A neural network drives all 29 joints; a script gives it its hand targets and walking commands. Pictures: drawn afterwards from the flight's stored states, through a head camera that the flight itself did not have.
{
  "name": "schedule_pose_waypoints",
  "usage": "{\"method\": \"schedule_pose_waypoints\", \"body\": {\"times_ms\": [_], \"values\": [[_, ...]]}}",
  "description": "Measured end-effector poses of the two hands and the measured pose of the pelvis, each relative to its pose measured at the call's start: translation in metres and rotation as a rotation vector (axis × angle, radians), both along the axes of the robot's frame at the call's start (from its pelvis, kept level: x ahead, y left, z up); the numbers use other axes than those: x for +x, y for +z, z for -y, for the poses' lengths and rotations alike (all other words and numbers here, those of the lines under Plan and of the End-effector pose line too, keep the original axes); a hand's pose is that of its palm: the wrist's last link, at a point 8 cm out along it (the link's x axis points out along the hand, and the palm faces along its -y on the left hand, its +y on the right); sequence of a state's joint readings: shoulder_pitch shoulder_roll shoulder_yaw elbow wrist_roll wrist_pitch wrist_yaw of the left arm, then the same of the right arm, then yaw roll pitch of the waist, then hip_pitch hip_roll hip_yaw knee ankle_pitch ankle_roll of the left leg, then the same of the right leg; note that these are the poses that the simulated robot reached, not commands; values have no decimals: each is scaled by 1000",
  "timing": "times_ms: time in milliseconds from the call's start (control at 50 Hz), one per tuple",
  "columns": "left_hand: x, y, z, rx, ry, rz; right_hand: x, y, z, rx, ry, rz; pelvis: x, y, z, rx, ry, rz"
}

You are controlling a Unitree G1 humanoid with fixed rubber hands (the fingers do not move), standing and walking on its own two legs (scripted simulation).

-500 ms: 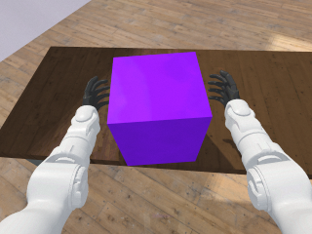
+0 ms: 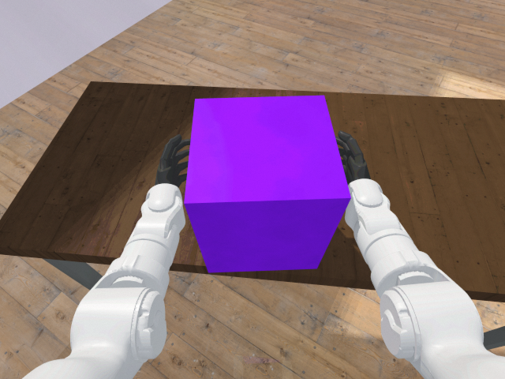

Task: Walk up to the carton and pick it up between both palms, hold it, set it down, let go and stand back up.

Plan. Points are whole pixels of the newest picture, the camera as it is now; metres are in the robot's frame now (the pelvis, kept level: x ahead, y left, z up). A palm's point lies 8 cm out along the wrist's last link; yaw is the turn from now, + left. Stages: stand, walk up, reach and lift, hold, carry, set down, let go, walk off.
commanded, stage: reach and lift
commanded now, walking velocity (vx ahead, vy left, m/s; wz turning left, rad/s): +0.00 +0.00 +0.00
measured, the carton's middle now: (261, 191) +0.44 +0.02 +0.01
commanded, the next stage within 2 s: none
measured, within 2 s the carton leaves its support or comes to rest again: leaves its support in 1.60 s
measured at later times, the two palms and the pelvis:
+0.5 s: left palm (170, 191) +0.42 +0.17 +0.05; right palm (351, 188) +0.43 -0.13 +0.04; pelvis +0.00 +0.00 +0.00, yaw +2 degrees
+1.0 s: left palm (169, 192) +0.42 +0.17 +0.04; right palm (351, 188) +0.44 -0.13 +0.04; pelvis +0.02 +0.00 +0.00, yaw +3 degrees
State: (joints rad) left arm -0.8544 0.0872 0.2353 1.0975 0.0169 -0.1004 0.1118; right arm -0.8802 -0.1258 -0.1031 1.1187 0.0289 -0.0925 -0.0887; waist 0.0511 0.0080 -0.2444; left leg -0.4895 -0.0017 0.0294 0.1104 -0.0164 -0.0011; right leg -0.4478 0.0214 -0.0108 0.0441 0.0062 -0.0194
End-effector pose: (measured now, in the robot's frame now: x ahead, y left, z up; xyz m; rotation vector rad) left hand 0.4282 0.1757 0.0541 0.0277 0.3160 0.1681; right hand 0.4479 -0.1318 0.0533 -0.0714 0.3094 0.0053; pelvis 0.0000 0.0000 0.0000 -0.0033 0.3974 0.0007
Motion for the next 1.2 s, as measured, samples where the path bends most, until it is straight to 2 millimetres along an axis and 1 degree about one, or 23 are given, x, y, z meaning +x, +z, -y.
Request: {"method": "schedule_pose_waypoints", "body": {"times_ms": [140, 300, 380, 480, 760, 1000, 1200], "values": [[-8, -4, -1, -5, 21, -2, -11, -7, -4, 6, -21, -17, -7, 1, 2, 0, 5, 18], [-9, -5, 0, 7, 21, 11, -12, -7, -5, 0, -35, -14, -9, -1, 1, 0, 16, -14], [-10, -6, 1, 0, 27, 9, -12, -8, -5, 14, -36, -16, -7, -1, -1, 0, 23, -21], [-12, -7, 2, -22, 43, 19, -13, -10, -5, 24, -27, 1, 1, -1, -4, 3, 36, -20], [-13, -9, 2, -46, 56, 23, -12, -10, -5, -6, -18, 16, 16, 1, -5, 3, 47, 32], [-12, -9, 1, -40, 41, 22, -13, -10, -6, -16, -21, 17, 19, 2, -5, 5, 49, 56], [-13, -10, 1, -40, 40, 24, -13, -10, -6, -19, -19, 16, 17, 2, -4, 4, 55, 50]]}}
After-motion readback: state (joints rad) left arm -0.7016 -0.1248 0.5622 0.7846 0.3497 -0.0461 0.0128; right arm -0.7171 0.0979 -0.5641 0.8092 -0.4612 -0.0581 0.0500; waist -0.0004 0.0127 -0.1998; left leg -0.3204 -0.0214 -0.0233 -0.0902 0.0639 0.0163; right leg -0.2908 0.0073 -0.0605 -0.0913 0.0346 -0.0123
